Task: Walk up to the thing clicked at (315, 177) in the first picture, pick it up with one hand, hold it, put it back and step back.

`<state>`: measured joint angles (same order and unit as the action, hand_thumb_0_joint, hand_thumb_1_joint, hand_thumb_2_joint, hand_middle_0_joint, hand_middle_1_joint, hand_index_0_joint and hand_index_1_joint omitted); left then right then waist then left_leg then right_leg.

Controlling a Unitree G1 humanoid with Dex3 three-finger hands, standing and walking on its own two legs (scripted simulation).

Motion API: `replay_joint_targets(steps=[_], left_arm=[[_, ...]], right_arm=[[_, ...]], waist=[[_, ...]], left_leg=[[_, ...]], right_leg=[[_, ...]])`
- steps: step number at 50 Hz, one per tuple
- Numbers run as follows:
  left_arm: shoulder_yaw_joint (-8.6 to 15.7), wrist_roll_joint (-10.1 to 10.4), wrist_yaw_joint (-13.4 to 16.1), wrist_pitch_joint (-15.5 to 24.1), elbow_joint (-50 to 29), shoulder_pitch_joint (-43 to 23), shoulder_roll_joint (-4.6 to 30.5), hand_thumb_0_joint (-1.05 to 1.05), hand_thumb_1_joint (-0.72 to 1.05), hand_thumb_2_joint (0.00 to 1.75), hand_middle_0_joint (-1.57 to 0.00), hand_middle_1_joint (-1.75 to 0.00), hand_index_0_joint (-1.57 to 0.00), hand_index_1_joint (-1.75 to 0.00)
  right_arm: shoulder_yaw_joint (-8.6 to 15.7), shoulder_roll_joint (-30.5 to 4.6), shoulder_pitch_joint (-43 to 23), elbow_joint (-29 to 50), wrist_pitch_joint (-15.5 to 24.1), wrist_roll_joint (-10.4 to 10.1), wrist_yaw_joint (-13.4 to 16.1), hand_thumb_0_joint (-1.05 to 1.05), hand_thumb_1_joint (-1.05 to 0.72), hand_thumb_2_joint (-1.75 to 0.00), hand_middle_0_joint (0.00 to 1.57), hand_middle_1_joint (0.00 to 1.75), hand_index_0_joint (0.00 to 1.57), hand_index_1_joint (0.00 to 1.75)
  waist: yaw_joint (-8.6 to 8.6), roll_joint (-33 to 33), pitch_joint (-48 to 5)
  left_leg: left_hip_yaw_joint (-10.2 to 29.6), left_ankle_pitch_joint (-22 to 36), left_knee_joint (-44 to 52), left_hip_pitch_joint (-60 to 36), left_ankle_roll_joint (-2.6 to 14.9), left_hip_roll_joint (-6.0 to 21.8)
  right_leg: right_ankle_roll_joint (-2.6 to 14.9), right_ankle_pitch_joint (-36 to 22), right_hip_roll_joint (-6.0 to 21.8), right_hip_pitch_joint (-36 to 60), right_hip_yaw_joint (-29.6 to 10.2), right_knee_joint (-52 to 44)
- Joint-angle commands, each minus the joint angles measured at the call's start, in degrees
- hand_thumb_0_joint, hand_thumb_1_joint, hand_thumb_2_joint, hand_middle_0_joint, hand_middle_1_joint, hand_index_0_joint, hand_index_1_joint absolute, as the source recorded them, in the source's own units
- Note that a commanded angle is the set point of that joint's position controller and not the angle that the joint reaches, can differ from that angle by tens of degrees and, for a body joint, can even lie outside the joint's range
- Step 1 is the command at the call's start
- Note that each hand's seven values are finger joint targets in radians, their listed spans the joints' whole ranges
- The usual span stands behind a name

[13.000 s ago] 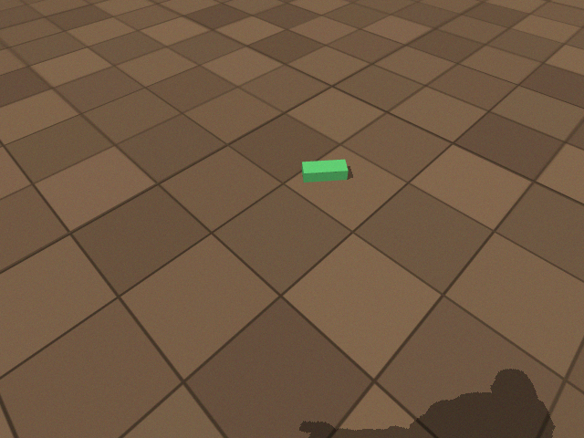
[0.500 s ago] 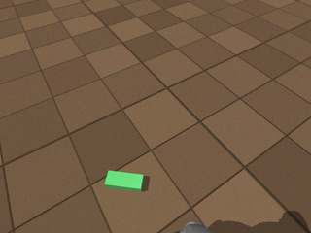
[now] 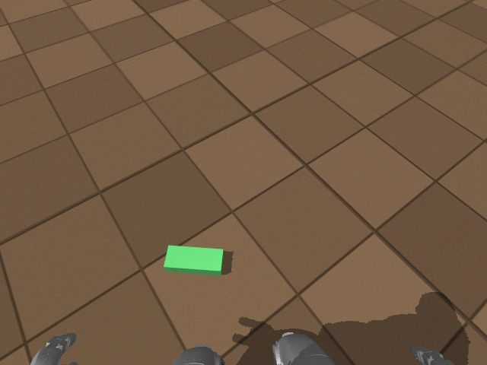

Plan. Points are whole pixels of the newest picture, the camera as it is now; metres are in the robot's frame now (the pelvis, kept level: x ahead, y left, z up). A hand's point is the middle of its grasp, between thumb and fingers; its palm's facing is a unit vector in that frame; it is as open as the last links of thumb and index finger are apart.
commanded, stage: walk up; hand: left
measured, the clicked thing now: (195, 260) +0.52 +0.20 -0.72
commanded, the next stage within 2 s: stand in 2.00 s
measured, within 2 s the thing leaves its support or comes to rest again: neither
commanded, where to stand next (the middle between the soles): +0.12 +0.02 m, yaw -2 degrees
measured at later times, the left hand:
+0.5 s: hand out of the picture +0.09 +0.28 -0.16, palm faces -0.04 -0.93 -0.38, open 7.4 cm
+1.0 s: hand out of the picture -0.03 +0.26 -0.12, palm faces -0.02 -0.89 -0.46, open 7.4 cm
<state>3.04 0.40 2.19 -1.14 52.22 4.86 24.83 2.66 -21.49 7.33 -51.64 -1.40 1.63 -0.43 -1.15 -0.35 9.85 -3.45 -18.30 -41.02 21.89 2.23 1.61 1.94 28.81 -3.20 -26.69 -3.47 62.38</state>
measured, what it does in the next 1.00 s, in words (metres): steps on the spot: right foot, then left foot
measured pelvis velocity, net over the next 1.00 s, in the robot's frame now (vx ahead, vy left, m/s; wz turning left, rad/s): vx -0.02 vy -0.03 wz -0.07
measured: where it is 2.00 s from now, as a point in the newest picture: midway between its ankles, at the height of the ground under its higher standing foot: outside the picture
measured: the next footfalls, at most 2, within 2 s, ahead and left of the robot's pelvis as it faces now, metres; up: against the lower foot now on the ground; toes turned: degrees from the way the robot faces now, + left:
right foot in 0.12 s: +0.00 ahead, -0.12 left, +0.00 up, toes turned -4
left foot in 0.48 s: +0.22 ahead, +0.11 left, +0.00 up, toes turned +0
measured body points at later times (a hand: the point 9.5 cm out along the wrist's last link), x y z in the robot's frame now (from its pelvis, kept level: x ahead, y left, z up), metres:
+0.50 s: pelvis +0.04 +0.01 -0.01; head +0.08 +0.02 +0.44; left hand +0.09 +0.33 -0.13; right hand +0.09 -0.33 -0.11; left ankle +0.18 +0.11 -0.72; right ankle -0.04 -0.12 -0.71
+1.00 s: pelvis -0.02 -0.03 +0.01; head +0.00 -0.06 +0.46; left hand -0.03 +0.31 -0.09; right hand +0.06 -0.36 -0.11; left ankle +0.02 +0.13 -0.65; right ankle -0.05 -0.12 -0.72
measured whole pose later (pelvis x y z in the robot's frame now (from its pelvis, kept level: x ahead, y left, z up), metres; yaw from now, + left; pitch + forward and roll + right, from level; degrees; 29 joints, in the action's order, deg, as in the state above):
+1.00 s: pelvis -0.02 -0.03 +0.01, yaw -4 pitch -1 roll +2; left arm 5.5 -3.3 -0.7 -1.7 55.3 21.4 21.5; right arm 4.4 -24.7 12.0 -51.6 -1.3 0.4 -0.3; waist 3.8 -1.9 3.4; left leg 6.1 -19.8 -61.0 30.4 -0.5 -3.8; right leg 2.2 21.4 1.8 -13.3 1.3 35.6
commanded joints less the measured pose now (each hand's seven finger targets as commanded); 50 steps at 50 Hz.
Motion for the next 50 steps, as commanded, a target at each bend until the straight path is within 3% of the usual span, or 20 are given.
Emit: replay_joint_targets(steps=[1,4,6,7,8,10,13,20,23,25,27,30,32,37,40,41,42,43,47,50], left_arm=[[2.54,-1.74,-2.30,2.59,-4.21,2.67,9.75,0.00,0.90,0.90,-0.20,-0.30,-0.20,-0.30],[3.17,-2.68,-3.04,3.71,-3.29,5.54,10.97,0.00,0.90,0.90,-0.20,-0.30,-0.20,-0.30],[3.65,-2.84,-2.80,4.75,-0.50,12.36,10.33,0.00,0.90,0.90,-0.20,-0.30,-0.20,-0.30],[4.90,-3.18,-2.52,5.27,0.67,17.83,12.99,0.00,0.90,0.90,-0.20,-0.30,-0.20,-0.30],[6.21,-3.02,-2.24,5.45,0.17,18.87,17.84,0.00,0.90,0.90,-0.20,-0.30,-0.20,-0.30],[5.75,-2.42,-2.57,5.36,-2.84,14.64,18.34,0.00,0.90,0.90,-0.20,-0.30,-0.20,-0.30],[4.63,-1.22,-2.39,6.04,-3.98,11.19,13.53,0.00,0.90,0.90,-0.20,-0.30,-0.20,-0.30],[3.04,-1.14,-2.42,2.39,-7.68,6.60,10.15,0.00,0.90,0.90,-0.20,-0.30,-0.20,-0.30],[1.76,0.46,-2.00,0.20,-8.49,7.57,7.24,0.00,0.90,0.90,-0.20,-0.30,-0.20,-0.30],[1.48,1.31,-1.50,-0.81,-7.46,16.15,4.60,0.00,0.90,0.90,-0.20,-0.30,-0.20,-0.30],[1.80,0.93,-0.58,-3.13,-3.44,18.20,9.28,0.00,0.90,0.90,-0.20,-0.30,-0.20,-0.30],[3.70,0.28,-1.74,-3.66,-2.27,17.36,11.46,0.00,0.90,0.90,-0.20,-0.30,-0.20,-0.30],[4.07,0.19,-2.21,-3.83,-1.35,19.19,11.16,0.00,0.90,0.90,-0.20,-0.30,-0.20,-0.30],[4.79,-0.27,-3.14,-2.51,0.50,20.91,9.44,0.00,0.90,0.90,-0.20,-0.30,-0.20,-0.30],[5.58,-1.23,-3.20,-1.87,3.00,26.06,8.40,0.00,0.90,0.90,-0.20,-0.30,-0.20,-0.30],[6.08,-2.20,-2.88,-1.52,2.10,25.37,9.97,0.00,0.90,0.90,-0.20,-0.30,-0.20,-0.30],[6.86,-3.81,-2.53,-0.98,-1.28,19.73,14.29,0.00,0.90,0.90,-0.20,-0.30,-0.20,-0.30],[7.22,-4.02,-2.17,-0.74,-5.42,10.73,19.60,0.00,0.90,0.90,-0.20,-0.30,-0.20,-0.30],[5.33,-3.35,-1.53,2.57,-4.66,4.38,9.73,0.00,0.90,0.90,-0.20,-0.30,-0.20,-0.30],[6.95,-3.73,-3.18,4.08,-5.12,15.72,14.25,0.00,0.90,0.90,-0.20,-0.30,-0.20,-0.30]], right_arm=[[6.13,-19.89,8.47,2.88,2.96,0.52,0.42,0.00,-0.90,-0.90,0.20,0.30,0.20,0.30],[6.50,-20.11,9.51,3.72,2.65,1.02,-0.47,0.00,-0.90,-0.90,0.20,0.30,0.20,0.30],[5.63,-18.05,4.09,5.26,2.52,0.52,-0.88,0.00,-0.90,-0.90,0.20,0.30,0.20,0.30],[3.91,-12.85,0.75,7.17,2.74,0.10,-1.11,0.00,-0.90,-0.90,0.20,0.30,0.20,0.30],[2.44,-9.51,-4.10,9.69,3.06,-0.21,-1.35,0.00,-0.90,-0.90,0.20,0.30,0.20,0.30],[4.16,-14.88,-2.88,8.66,4.04,-0.12,-1.01,0.00,-0.90,-0.90,0.20,0.30,0.20,0.30],[4.37,-14.16,4.77,5.33,4.51,-1.09,-1.67,0.00,-0.90,-0.90,0.20,0.30,0.20,0.30],[3.09,-10.47,8.78,2.58,4.66,-2.39,0.43,0.00,-0.90,-0.90,0.20,0.30,0.20,0.30],[4.00,-14.02,15.26,0.34,4.71,-1.20,2.96,0.00,-0.90,-0.90,0.20,0.30,0.20,0.30],[4.50,-18.98,14.05,2.71,5.18,-0.27,3.89,0.00,-0.90,-0.90,0.20,0.30,0.20,0.30],[4.54,-18.90,5.37,4.90,4.69,-1.84,3.87,0.00,-0.90,-0.90,0.20,0.30,0.20,0.30],[4.53,-17.61,1.46,6.16,3.65,-1.02,3.86,0.00,-0.90,-0.90,0.20,0.30,0.20,0.30],[4.85,-18.07,-0.56,6.50,3.11,-0.48,3.48,0.00,-0.90,-0.90,0.20,0.30,0.20,0.30],[4.91,-17.95,-2.61,7.66,1.11,0.95,1.84,0.00,-0.90,-0.90,0.20,0.30,0.20,0.30],[4.63,-15.88,-2.91,7.89,-0.46,0.71,1.51,0.00,-0.90,-0.90,0.20,0.30,0.20,0.30],[3.94,-13.28,-3.10,8.46,-0.51,0.19,1.64,0.00,-0.90,-0.90,0.20,0.30,0.20,0.30],[2.96,-9.29,-3.37,8.81,-0.12,-0.74,1.76,0.00,-0.90,-0.90,0.20,0.30,0.20,0.30],[4.66,-13.81,-6.46,8.91,0.07,-0.50,2.61,0.00,-0.90,-0.90,0.20,0.30,0.20,0.30],[3.74,-10.25,7.49,2.60,1.22,-1.84,0.90,0.00,-0.90,-0.90,0.20,0.30,0.20,0.30],[4.19,-15.10,2.31,5.70,2.71,-1.72,-0.76,0.00,-0.90,-0.90,0.20,0.30,0.20,0.30]], waist=[[-3.66,-6.21,-17.57],[-2.92,-6.25,-12.89],[2.83,-4.15,-9.09],[6.44,4.47,-8.42],[8.79,15.04,-3.97],[6.60,6.24,5.91],[1.51,5.40,4.28],[0.62,8.97,-3.72],[-3.13,0.34,-9.25],[0.18,-11.19,-15.61],[2.36,-5.20,-16.30],[3.05,-5.19,-11.95],[3.39,-8.05,-12.38],[2.92,-14.25,-12.93],[4.55,-8.22,-12.15],[5.53,1.66,-9.39],[5.78,16.88,-4.53],[5.58,13.86,1.49],[-1.29,5.07,-5.52],[6.91,12.33,-6.43]], left_leg=[[24.52,-15.45,16.97,-26.24,12.59,16.10],[23.83,-14.58,18.10,-22.16,13.36,17.35],[13.74,-6.12,10.74,-4.94,8.13,12.17],[5.91,-5.44,-0.89,9.87,2.94,5.64],[-2.39,-14.21,-12.55,28.50,-0.91,-2.65],[9.47,-10.28,-15.54,24.04,-0.94,1.88],[9.04,-2.25,-13.41,21.23,-1.56,0.19],[0.48,16.65,4.01,-9.75,-2.68,-0.92],[-2.31,27.21,11.26,-20.34,-0.94,-3.43],[27.80,44.11,15.96,-20.38,8.50,18.79],[33.93,21.51,20.19,-11.81,13.50,22.71],[19.99,-2.02,24.79,-0.88,6.56,15.02],[17.93,-9.92,24.54,0.27,6.66,14.28],[14.91,-17.36,24.76,3.69,6.97,13.75],[12.18,-20.14,17.93,9.34,2.79,9.85],[7.84,-22.82,8.72,13.01,-0.27,4.59],[3.26,-16.23,-12.42,17.52,-3.02,-5.81],[12.19,-11.83,-21.03,12.35,-3.50,-4.70],[10.97,0.20,-23.97,7.91,-2.44,-5.96],[6.55,-3.11,-15.57,21.73,-3.54,-3.70]], right_leg=[[-1.35,8.48,2.61,-6.06,2.34,-14.61],[0.18,9.98,3.37,0.89,2.88,-28.01],[2.76,-4.55,3.15,19.74,4.19,-42.24],[5.15,-3.93,7.93,33.66,-6.38,-47.43],[10.41,4.43,20.93,36.82,-30.07,-50.39],[15.81,4.37,26.81,21.93,-32.23,-50.53],[9.66,-10.95,17.35,25.76,-13.03,-49.47],[6.51,-37.61,11.99,7.22,3.27,-34.84],[2.23,-31.54,6.98,6.65,2.71,-16.59],[-1.40,6.44,-1.75,3.11,-2.37,2.47],[-0.37,5.28,2.83,6.47,-6.44,9.41],[0.39,0.47,2.37,7.56,-6.63,8.17],[-0.24,-0.40,1.96,8.19,-4.11,4.22],[-1.49,4.72,2.60,13.84,5.76,-14.05],[-0.09,-0.78,1.92,20.36,6.22,-29.18],[2.16,6.23,5.34,17.04,-2.03,-37.73],[7.90,23.44,20.16,5.19,-26.92,-48.73],[13.89,29.48,28.30,-11.16,-35.41,-54.48],[6.38,-1.63,13.32,6.84,-7.95,-45.21],[8.87,18.56,17.05,27.86,-17.45,-48.99]])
